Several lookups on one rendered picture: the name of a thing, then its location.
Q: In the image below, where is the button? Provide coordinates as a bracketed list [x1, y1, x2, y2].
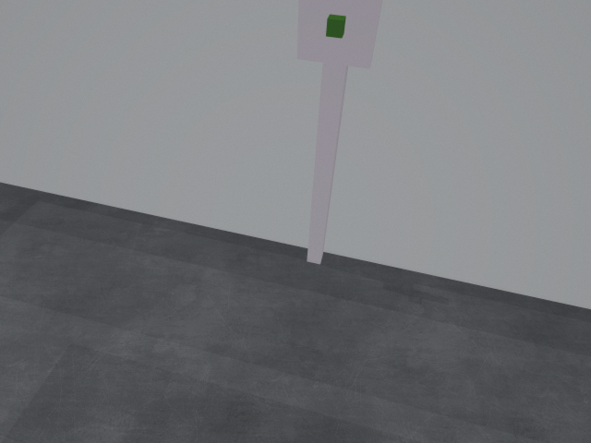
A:
[326, 15, 346, 38]

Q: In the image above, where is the panel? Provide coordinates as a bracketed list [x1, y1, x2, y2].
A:
[297, 0, 382, 264]

